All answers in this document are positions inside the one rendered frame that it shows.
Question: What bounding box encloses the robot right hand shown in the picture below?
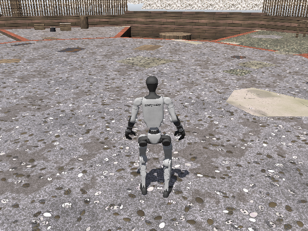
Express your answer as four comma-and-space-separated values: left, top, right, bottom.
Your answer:
174, 130, 185, 140

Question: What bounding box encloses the robot torso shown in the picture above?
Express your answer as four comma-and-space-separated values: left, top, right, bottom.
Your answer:
141, 96, 164, 144

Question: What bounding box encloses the right robot foot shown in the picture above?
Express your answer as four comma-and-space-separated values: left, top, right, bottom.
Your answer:
163, 186, 172, 198

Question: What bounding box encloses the robot left upper arm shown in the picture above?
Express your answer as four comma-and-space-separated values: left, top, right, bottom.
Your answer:
130, 97, 142, 123

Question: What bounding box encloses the robot right forearm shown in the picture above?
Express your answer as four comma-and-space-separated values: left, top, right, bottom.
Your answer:
174, 115, 184, 132

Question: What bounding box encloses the robot left hand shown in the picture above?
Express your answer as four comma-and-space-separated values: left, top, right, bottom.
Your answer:
125, 131, 136, 140

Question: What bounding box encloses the robot right upper arm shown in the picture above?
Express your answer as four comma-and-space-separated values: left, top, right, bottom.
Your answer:
163, 97, 178, 123

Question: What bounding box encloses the robot left forearm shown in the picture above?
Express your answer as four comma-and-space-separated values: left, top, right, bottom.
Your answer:
126, 116, 135, 132

